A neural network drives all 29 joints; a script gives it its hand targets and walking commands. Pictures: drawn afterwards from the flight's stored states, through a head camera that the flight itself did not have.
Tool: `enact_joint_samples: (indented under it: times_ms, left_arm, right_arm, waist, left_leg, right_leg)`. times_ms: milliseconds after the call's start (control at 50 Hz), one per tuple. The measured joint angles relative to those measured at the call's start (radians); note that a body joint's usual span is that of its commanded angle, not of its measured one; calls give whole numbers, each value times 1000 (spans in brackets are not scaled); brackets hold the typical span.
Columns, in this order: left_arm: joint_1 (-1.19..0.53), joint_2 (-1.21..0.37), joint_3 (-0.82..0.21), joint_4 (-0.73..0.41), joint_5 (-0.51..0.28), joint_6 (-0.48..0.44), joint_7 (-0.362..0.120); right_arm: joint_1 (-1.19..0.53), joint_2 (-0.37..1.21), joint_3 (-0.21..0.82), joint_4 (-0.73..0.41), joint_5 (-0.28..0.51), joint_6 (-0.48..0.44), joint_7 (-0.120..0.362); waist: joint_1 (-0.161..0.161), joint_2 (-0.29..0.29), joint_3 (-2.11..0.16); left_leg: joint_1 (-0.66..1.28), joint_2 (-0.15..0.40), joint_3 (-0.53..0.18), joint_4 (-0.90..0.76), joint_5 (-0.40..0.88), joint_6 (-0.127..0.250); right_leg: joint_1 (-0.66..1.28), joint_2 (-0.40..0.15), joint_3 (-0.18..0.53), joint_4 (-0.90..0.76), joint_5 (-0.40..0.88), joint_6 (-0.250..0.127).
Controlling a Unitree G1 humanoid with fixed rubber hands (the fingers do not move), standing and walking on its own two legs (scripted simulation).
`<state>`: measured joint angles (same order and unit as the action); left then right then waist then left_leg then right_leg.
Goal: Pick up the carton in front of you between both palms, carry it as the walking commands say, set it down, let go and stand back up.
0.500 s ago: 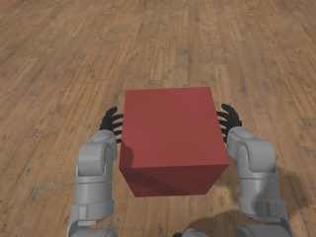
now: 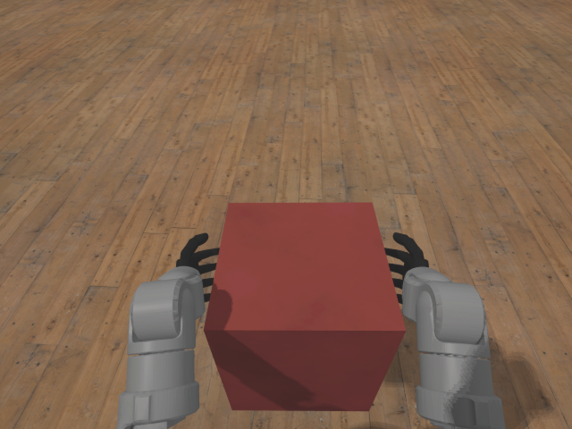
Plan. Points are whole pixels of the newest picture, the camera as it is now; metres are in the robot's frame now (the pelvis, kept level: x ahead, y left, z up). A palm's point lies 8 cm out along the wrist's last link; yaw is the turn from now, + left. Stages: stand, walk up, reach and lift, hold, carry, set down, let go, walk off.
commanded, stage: carry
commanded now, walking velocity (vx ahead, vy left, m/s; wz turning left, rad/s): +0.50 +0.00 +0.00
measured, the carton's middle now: (300, 309) +0.31 +0.00 +0.01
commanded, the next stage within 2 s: none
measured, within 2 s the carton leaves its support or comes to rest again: neither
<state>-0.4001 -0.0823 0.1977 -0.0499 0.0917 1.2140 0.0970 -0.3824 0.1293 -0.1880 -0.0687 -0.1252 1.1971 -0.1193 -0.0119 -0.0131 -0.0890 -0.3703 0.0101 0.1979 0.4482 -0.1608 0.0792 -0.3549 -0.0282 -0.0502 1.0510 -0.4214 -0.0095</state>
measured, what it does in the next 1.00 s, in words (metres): walks ahead: right foot, then left foot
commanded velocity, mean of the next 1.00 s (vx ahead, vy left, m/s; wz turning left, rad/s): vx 0.49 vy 0.00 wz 0.00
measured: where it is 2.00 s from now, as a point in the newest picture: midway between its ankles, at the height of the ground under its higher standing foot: (279, 284)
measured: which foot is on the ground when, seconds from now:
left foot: down 0.00-0.44, up 0.46-0.90, down 0.92-1.00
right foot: up 0.00-0.38, down 0.40-0.94, up 0.96-1.00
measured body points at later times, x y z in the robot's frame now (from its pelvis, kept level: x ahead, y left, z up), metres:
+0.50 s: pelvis +0.32 -0.02 -0.01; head +0.30 -0.03 +0.44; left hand +0.58 +0.15 +0.06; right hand +0.61 -0.15 +0.06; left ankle +0.12 +0.07 -0.65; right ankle +0.41 -0.09 -0.74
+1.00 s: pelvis +0.63 +0.05 -0.01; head +0.62 +0.06 +0.44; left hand +0.91 +0.20 +0.07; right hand +0.92 -0.10 +0.08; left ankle +0.71 +0.13 -0.74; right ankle +0.46 -0.08 -0.66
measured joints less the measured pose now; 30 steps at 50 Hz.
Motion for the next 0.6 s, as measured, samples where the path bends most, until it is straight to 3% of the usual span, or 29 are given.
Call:
enact_joint_samples:
  times_ms: [180, 260, 360, 400, 420, 460, 500, 540, 600]
  left_arm:
    - [214, -55, -96, -272, 28, -29, 1]
    - [242, -51, -104, -324, 27, -9, 2]
    - [245, -51, -91, -318, 23, 20, 1]
    - [236, -52, -87, -293, 23, 25, 0]
    - [231, -53, -91, -267, 24, 18, -1]
    - [216, -55, -96, -206, 30, 7, -3]
    - [217, -55, -95, -175, 32, 1, -4]
    - [236, -52, -94, -173, 30, -7, -5]
    - [262, -49, -94, -188, 26, -28, -6]
  right_arm:
    - [203, 7, 52, -258, 36, -25, 19]
    - [217, 5, 74, -291, 32, -8, 25]
    - [212, 6, 86, -276, 14, 23, 30]
    - [210, 6, 82, -265, 7, 32, 31]
    - [210, 3, 74, -253, 5, 33, 32]
    - [212, 2, 54, -220, 1, 30, 33]
    - [218, 5, 49, -196, -3, 27, 34]
    - [225, 4, 61, -182, -6, 18, 35]
    - [236, 2, 79, -178, -7, -3, 36]
  waist:
    - [-17, 17, 33]
    - [-4, 16, -1]
    - [5, 25, -44]
    - [6, 33, -49]
    - [12, 51, -49]
    - [26, 59, -41]
    - [33, 45, -22]
    - [37, 35, -6]
    - [39, 25, 5]
  left_leg:
    - [234, -8, -23, -186, -55, -3]
    - [344, -11, -33, -220, -120, -22]
    - [481, -3, -48, -216, -239, -58]
    - [503, 15, -45, -119, -318, -76]
    - [476, 42, -41, -1, -359, -81]
    - [324, 60, -94, 363, -306, -79]
    - [153, 40, -146, 645, -263, -66]
    - [19, 45, -152, 727, -200, -59]
    - [-116, 72, -142, 629, -127, -68]
  right_leg:
    - [-260, -50, -41, -232, 204, 32]
    - [-272, -53, -71, -366, 298, 30]
    - [-209, -26, -137, -515, 366, -4]
    - [-139, -2, -172, -577, 363, -24]
    - [-124, 11, -182, -558, 383, -54]
    - [-116, 12, -193, -493, 306, -88]
    - [-72, 9, -189, -520, 263, -92]
    - [-16, 9, -181, -583, 270, -75]
    - [67, 10, -166, -670, 266, -73]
